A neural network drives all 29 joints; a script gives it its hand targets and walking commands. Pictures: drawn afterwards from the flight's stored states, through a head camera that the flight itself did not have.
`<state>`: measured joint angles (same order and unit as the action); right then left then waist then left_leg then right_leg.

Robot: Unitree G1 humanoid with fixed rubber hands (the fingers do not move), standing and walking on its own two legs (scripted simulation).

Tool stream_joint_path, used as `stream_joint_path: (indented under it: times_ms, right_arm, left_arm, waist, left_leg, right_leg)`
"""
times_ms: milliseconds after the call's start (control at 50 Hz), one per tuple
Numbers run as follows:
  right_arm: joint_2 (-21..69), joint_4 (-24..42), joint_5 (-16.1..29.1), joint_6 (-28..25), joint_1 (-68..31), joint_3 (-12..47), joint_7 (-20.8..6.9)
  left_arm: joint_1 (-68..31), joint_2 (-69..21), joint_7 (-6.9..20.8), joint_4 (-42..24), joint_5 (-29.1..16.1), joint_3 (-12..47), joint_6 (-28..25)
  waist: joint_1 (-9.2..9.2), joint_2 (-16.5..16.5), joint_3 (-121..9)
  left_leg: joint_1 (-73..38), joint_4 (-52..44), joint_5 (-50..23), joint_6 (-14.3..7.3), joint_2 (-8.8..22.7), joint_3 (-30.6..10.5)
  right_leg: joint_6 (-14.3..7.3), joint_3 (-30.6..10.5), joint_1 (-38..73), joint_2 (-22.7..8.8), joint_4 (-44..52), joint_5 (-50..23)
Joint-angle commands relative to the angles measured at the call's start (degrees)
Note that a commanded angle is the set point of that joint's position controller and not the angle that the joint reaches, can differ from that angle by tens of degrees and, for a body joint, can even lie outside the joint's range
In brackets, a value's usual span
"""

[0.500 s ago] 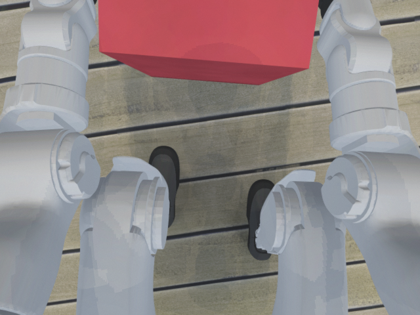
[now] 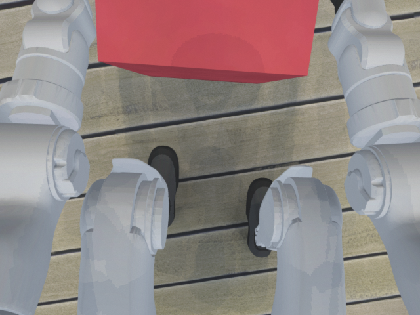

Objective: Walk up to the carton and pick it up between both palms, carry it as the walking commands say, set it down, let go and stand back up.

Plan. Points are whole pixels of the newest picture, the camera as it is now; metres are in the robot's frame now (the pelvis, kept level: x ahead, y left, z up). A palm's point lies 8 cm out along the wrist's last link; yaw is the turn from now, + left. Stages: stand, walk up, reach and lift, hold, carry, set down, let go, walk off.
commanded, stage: set down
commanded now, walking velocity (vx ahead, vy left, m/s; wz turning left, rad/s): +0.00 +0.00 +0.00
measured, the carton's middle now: (208, 5) +0.55 +0.07 -0.24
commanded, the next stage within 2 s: let go in 1.48 s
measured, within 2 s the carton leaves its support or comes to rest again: neither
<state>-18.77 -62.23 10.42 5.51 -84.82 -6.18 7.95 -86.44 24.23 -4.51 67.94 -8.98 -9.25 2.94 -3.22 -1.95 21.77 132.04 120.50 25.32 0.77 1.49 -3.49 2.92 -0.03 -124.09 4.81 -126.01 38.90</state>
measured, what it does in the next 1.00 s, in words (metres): rises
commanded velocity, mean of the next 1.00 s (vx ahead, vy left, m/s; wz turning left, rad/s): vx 0.00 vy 0.00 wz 0.00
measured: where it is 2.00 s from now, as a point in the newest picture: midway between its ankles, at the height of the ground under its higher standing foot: (212, 215)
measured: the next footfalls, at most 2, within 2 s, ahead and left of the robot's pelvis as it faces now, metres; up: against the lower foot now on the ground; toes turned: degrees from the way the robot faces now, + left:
none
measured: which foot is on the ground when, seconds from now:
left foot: down 0.00-1.00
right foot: down 0.00-1.00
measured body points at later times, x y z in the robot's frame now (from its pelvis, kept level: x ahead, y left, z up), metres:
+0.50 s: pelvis +0.01 +0.00 +0.04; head +0.36 +0.04 +0.32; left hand +0.55 +0.28 -0.09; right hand +0.59 -0.13 -0.08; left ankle +0.14 +0.13 -0.35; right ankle +0.09 -0.12 -0.35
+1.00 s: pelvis +0.02 +0.00 +0.16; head +0.35 +0.05 +0.47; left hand +0.55 +0.29 +0.06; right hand +0.59 -0.14 +0.07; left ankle +0.14 +0.13 -0.35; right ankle +0.09 -0.12 -0.35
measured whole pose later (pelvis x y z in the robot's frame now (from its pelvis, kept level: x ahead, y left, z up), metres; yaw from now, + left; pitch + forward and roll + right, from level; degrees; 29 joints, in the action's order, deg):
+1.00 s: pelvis +0.02 +0.00 +0.16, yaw +1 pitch +47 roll -3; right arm -17.0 -47.5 6.2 12.9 -69.2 -13.1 4.3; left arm -70.4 24.0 1.4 52.1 -3.5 -16.4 11.5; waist -1.5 -1.3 -1.5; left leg 113.1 86.5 20.7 0.1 0.9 -2.1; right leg 2.1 -1.0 -106.8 2.7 -90.8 31.3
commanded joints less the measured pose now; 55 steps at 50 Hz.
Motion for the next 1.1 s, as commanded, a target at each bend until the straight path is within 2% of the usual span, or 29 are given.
stream_joint_path:
  times_ms: [0, 120, 220, 360, 600, 780, 1080]
  right_arm:
    - [-7.34, 5.82, 1.44, -1.36, -12.48, 0.9, -0.12]
    - [-9.02, 7.86, 2.63, -1.12, -12.8, 2.14, -0.47]
    - [-9.63, 12.82, 3.15, 0.33, -13.17, 2.38, 0.08]
    - [-8.56, 15.73, 1.14, 2.69, -9.27, -0.42, 0.46]
    - [-5.88, 16.68, -2.42, 4.34, -3.94, -4.24, -1.33]
    - [-5.79, 20.28, -3.38, 5.78, -1.43, -6.07, -2.28]
    - [-5.34, 21.79, -5.23, 5.99, 5.02, -9.11, -5.27]
  left_arm:
    - [-12.67, 8.59, -0.09, -5.18, -1.12, -0.33, -1.65]
    - [-12.54, 10.98, 0.84, -6.75, -2.83, 0.17, -1.56]
    - [-12.94, 12.12, 1.38, -11.85, -3.59, 0.21, -0.11]
    - [-8.87, 11.92, 1.9, -14.73, -1.02, -2.65, 2.43]
    - [-3.3, 9.55, 4.11, -16.43, 3.09, -6.02, 4.81]
    - [-0.71, 9.39, 5.26, -20.41, 4.24, -7.32, 6.52]
    - [4.44, 6.96, 6.54, -23.37, 6.73, -8.76, 7.54]
  waist:
    - [-1.67, 2.45, -71.86]
    - [-1.66, 1.86, -74.14]
    - [-1.32, 2.41, -82.36]
    - [-0.98, 2.94, -83.82]
    - [-0.35, 3.02, -81.01]
    - [0.06, 2.52, -86.07]
    - [0.56, 4.35, -86.64]
  left_leg:
    - [-52.15, -3.4, -21.3, 0.28, -1.22, 4.02]
    - [-52.42, -3.14, -20.6, -0.15, -0.62, 4.25]
    - [-57.45, -4.14, -20.97, -0.41, -0.97, 5.15]
    - [-58.1, -8.29, -19.72, -0.72, -1.95, 5.99]
    - [-57.86, -19.83, -18.2, -1.16, -3.15, 5.55]
    - [-65.18, -29.15, -21.49, -1.1, -3.81, 5.33]
    - [-83.03, -45.28, -29.38, -0.26, -4.07, 4.11]
  right_leg:
    - [0.24, 3.73, 15.57, -0.08, 13.07, -16.8]
    - [0.15, 3.82, 16.25, -0.66, 13.18, -16.16]
    - [-0.03, 4.64, 20.67, -0.62, 14.6, -16.8]
    - [-0.28, 5.34, 21.34, 0.04, 18.52, -16.09]
    - [-0.38, 4.87, 21.43, 0.46, 29.15, -15.67]
    - [0.04, 4.61, 28.04, 0.76, 38.09, -18.75]
    - [0.26, 4.5, 35.06, 1.13, 54.67, -23.35]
